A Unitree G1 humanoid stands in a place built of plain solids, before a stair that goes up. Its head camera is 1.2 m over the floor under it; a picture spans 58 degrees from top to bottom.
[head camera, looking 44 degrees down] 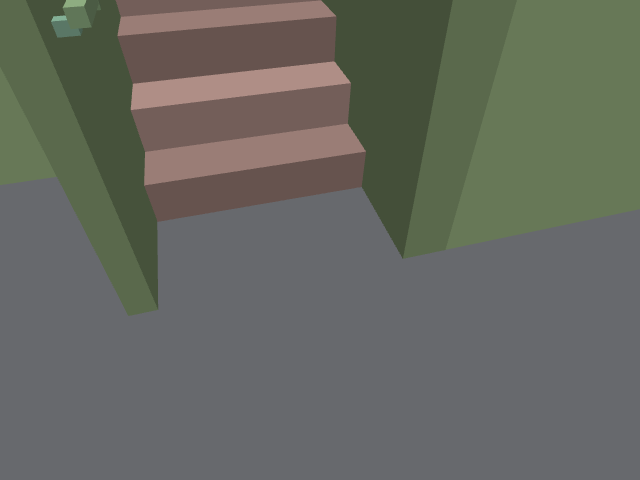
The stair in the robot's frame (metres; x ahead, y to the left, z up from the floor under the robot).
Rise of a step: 0.20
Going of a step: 0.23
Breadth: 0.90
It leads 15 degrees to the left of straight ahead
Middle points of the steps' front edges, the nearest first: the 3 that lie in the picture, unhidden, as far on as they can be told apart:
1.46 0.24 0.20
1.68 0.30 0.40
1.90 0.36 0.60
